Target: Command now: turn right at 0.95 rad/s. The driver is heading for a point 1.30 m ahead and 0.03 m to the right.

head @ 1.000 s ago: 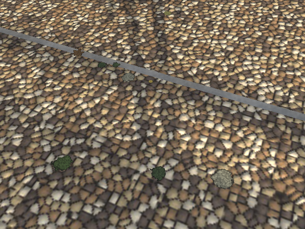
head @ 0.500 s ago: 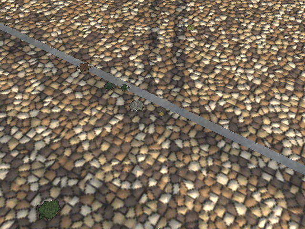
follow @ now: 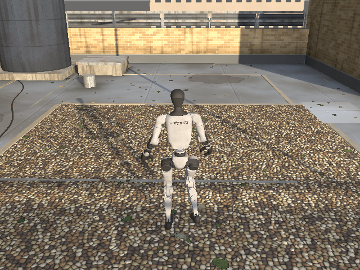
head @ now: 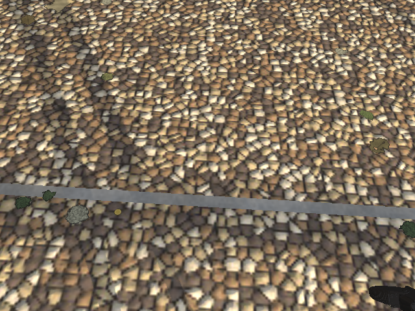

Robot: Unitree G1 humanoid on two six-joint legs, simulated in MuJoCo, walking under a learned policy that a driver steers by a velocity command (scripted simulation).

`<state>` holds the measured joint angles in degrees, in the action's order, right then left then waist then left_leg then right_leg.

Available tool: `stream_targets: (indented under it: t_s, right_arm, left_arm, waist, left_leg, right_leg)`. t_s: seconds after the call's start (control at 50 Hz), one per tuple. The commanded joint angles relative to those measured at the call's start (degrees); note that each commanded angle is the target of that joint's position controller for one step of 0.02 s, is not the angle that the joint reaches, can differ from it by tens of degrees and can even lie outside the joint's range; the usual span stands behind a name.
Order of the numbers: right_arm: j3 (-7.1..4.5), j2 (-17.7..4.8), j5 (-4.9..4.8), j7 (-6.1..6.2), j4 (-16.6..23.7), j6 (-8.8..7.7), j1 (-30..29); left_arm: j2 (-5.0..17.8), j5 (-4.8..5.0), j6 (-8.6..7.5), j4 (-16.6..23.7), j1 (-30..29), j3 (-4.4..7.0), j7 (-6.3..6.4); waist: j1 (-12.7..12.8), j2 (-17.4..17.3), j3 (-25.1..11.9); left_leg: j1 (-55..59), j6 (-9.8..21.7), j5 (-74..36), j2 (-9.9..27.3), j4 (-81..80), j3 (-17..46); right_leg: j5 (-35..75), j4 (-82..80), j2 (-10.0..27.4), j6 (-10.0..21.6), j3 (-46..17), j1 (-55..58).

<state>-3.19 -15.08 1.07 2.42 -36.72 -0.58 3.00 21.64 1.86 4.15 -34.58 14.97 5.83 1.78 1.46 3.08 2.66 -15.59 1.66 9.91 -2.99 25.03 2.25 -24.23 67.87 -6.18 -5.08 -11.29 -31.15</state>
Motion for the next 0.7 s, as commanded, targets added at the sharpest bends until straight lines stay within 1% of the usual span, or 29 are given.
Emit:
stream_targets:
  t_s: [0.02,0.06,0.1,0.16,0.22,0.26,0.28,0.3,0.32,0.34,0.36,0.38,0.4,0.42,0.44,0.46,0.48,0.5,0.52,0.56,0.58,0.6,0.62,0.64,0.66,0.7]
  right_arm:
    - [-1.15,-6.42,0.55,0.91,3.82,0.38,-1.1]
    - [-1.48,-7.25,0.68,1.05,3.04,0.71,1.42]
    - [-2.04,-8.51,0.62,0.85,2.21,0.84,2.87]
    - [-2.75,-9.81,0.37,0.16,1.5,0.82,2.53]
    - [-3.39,-10.94,-0.13,-0.7,1.0,0.73,1.82]
    - [-3.62,-11.78,-1.11,-1.47,-0.12,0.57,3.52]
    - [-3.6,-12.11,-1.87,-1.88,-0.76,0.44,4.28]
    - [-3.41,-12.17,-2.69,-2.22,-1.3,0.29,4.33]
    - [-2.95,-11.58,-3.49,-2.4,-1.8,0.15,3.45]
    - [-1.68,-8.78,-3.98,-2.67,-3.18,-0.16,4.72]
    - [0.84,-2.78,-1.72,-3.7,-3.75,-0.94,7.16]
    - [1.78,-1.55,0.15,-4.98,-1.88,-1.4,8.19]
    - [-0.72,-8.45,-2.16,-4.52,-1.57,-1.39,4.05]
    - [-2.06,-11.67,-4.25,-4.29,-0.54,-1.36,1.3]
    - [-2.43,-11.16,-4.59,-4.1,-0.98,-1.25,2.27]
    - [-2.87,-11.48,-3.83,-3.81,-1.97,-1.18,3.77]
    - [-3.17,-11.11,-3.38,-3.71,-2.73,-1.25,5.54]
    - [-3.16,-9.99,-3.2,-3.55,-3.51,-1.37,7.06]
    - [-3.03,-8.73,-3.22,-3.46,-3.95,-1.42,8.3]
    - [-2.84,-7.2,-3.44,-3.3,-3.95,-1.26,9.1]
    - [-2.64,-6.38,2.97,-5.6,-4.35,0.63,7.89]
    - [-2.7,-5.6,2.43,-6.71,-3.7,1.47,7.18]
    - [-2.63,-5.38,1.5,-7.35,-3.41,1.85,6.69]
    - [-2.62,-5.35,1.03,-7.72,-3.12,2.06,6.19]
    - [-2.61,-5.42,0.87,-7.89,-2.8,2.12,5.58]
    - [-2.44,-5.65,1.1,-8.11,-1.94,2.06,3.61]
  left_arm:
    - [3.81,0.3,-0.47,4.32,1.52,0.97,0.16]
    - [3.13,0.21,-0.88,5.68,-1.19,0.59,0.05]
    - [2.32,-0.12,-1.13,6.57,-2.43,0.25,-0.24]
    - [1.23,-0.52,-1.11,6.98,-3.19,-0.17,-0.75]
    - [0.42,-0.67,-0.76,7.25,-4.34,-0.49,-1.49]
    - [-0.5,-1.13,-0.64,7.73,-5.51,-0.94,-1.65]
    - [-0.89,-1.25,-0.54,7.75,-5.43,-1.05,-1.67]
    - [-1.21,-1.32,-0.45,7.21,-4.35,-1.09,-1.71]
    - [-1.46,-1.5,-0.48,5.73,-1.7,-1.09,-1.75]
    - [-0.58,-1.74,-0.67,3.92,1.3,-0.9,-1.65]
    - [0.53,-1.92,-0.83,2.36,5.16,-1.01,-1.12]
    - [6.84,-1.68,-0.99,3.23,6.04,0.12,-0.46]
    - [8.74,-1.89,-1.94,2.2,10.22,1.61,-0.63]
    - [8.09,-2.08,-3.51,1.34,8.57,1.27,-0.88]
    - [6.77,-1.87,-4.95,0.87,4.81,0.77,-0.77]
    - [4.4,-1.66,-6.15,0.93,2.37,-0.09,-0.63]
    - [2.57,-1.77,-7.19,0.68,1.06,-0.72,-0.52]
    - [1.1,-2.05,-8.18,0.42,0.84,-1.05,-0.45]
    - [0.37,-2.23,-8.93,0.03,0.95,-1.09,-0.44]
    - [-0.14,-2.68,-9.77,-0.87,1.54,-0.93,-0.47]
    - [1.4,-4.85,-8.8,-2.59,3.92,-1.02,-1.18]
    - [1.54,-4.98,-8.67,-3.03,4.2,-0.74,-1.32]
    - [1.31,-4.76,-8.77,-3.55,4.52,-0.8,-1.28]
    - [1.13,-4.6,-8.98,-4.17,4.85,-0.84,-1.19]
    - [1.04,-4.53,-9.25,-4.95,5.34,-0.82,-1.08]
    - [1.2,-4.57,-9.63,-6.45,6.14,-0.61,-0.73]
  waist:
    - [-0.9,-10.78,-2.83]
    - [-2.73,-10.85,-3.93]
    - [-3.51,-10.76,-5.19]
    - [-3.39,-10.7,-6.13]
    - [-3.16,-10.69,-6.14]
    - [-3.38,-10.35,-6.84]
    - [-3.05,-10.57,-7.38]
    - [-2.12,-10.63,-7.9]
    - [-0.32,-10.35,-8.19]
    - [1.08,-8.46,-8.62]
    - [0.98,-1.27,-14.19]
    - [0.63,12.43,-15.13]
    - [6.85,8.93,-12.97]
    - [6.54,7.98,-6.84]
    - [4.34,10.22,-2.96]
    - [3.04,10.23,-0.76]
    - [1.63,9.24,0.83]
    - [0.75,8.06,0.97]
    - [0.16,7.04,0.55]
    - [-0.31,4.79,0.8]
    - [-0.6,-0.92,1.53]
    - [-0.68,0.88,2.84]
    - [-0.76,2.18,3.41]
    - [-1.01,2.8,4.16]
    - [-1.21,2.82,4.83]
    - [-1.31,1.98,6.29]
  left_leg:
    - [7.23,10.16,-12.25,14.06,-8.2,6.79]
    - [11.56,11.51,-14.56,15.73,-8.31,5.46]
    - [14.44,12.43,-16.9,17.53,-8.31,4.02]
    - [14.53,12.68,-16.93,18.99,-8.48,0.35]
    - [12.65,12.03,-16.53,20.4,-8.32,-3.43]
    - [10.64,12.28,-21.45,20.51,-6.49,-3.28]
    - [11.25,12.34,-23.51,20.98,-5.25,-2.46]
    - [11.76,11.84,-24.18,21.05,-3.53,-1.88]
    - [10.41,10.43,-23.95,20.18,-0.84,-2.29]
    - [5.26,7.11,-19.81,18.06,2.17,-3.83]
    - [-4.21,1.66,-0.09,13.89,6.61,-7.2]
    - [-19.99,-3.3,26.81,7.25,19.33,-11.38]
    - [-26.87,-3.65,27.95,7.27,31.46,-5.47]
    - [-30.71,-2.2,22.96,7.88,36.86,-1.65]
    - [-33.5,-1.44,17.89,8.04,38.64,-0.47]
    - [-34.69,-1.55,12.53,8.26,39.29,1.15]
    - [-34.34,-1.82,7.23,8.26,39.93,2.36]
    - [-34.33,-2.05,2.99,7.95,41.96,2.43]
    - [-34.97,-2.38,-0.21,8.1,43.38,2.61]
    - [-36.38,-3.3,-4.74,8.63,44.12,2.8]
    - [-33.02,-3.3,-3.66,6.8,44.5,-0.7]
    - [-33.75,-3.34,-4.86,6.98,44.47,-1.09]
    - [-34.96,-3.21,-6.14,7.34,44.39,-0.77]
    - [-36.35,-2.94,-7.43,7.77,43.99,-0.4]
    - [-37.94,-2.45,-8.26,8.19,43.38,-0.04]
    - [-40.17,-1.0,-8.08,9.15,40.39,-0.53]
  right_leg:
    - [4.03,5.79,5.73,-2.4,6.62,-8.38]
    - [4.94,2.56,8.65,-3.58,7.81,-10.29]
    - [4.81,-0.75,10.66,-4.03,8.36,-10.49]
    - [5.61,-6.61,12.33,-3.3,9.72,-7.29]
    - [6.41,-13.81,12.65,-1.46,11.89,-1.95]
    - [2.57,-20.0,10.37,0.19,12.93,4.32]
    - [1.35,-23.59,9.21,1.21,12.93,6.44]
    - [2.33,-29.11,8.25,2.56,12.59,9.24]
    - [7.7,-38.15,7.32,4.42,12.64,14.47]
    - [18.11,-49.15,6.88,6.43,12.05,24.05]
    - [26.28,-49.31,13.76,7.69,4.12,40.02]
    - [21.17,-46.06,27.18,15.7,-8.98,46.73]
    - [-5.66,-53.05,31.26,22.57,-15.18,39.73]
    - [-19.37,-56.74,28.88,20.43,-13.72,35.77]
    - [-20.76,-58.47,26.65,17.31,-11.0,33.8]
    - [-17.86,-59.79,25.43,15.19,-7.34,32.52]
    - [-13.8,-60.86,24.46,13.63,-3.61,30.89]
    - [-9.95,-61.53,23.72,12.45,-0.22,30.54]
    - [-6.69,-61.8,23.48,11.77,2.88,31.05]
    - [-2.08,-62.45,23.22,11.36,7.83,31.12]
    - [-1.8,-63.34,22.17,9.95,11.6,26.56]
    - [-1.09,-63.48,21.76,9.86,13.36,25.36]
    - [-1.14,-63.62,22.16,10.02,14.26,25.4]
    - [-1.36,-63.81,22.91,10.23,14.99,25.78]
    - [-1.51,-64.08,23.79,10.43,15.52,26.99]
    - [-1.46,-64.84,24.79,10.46,17.58,30.29]
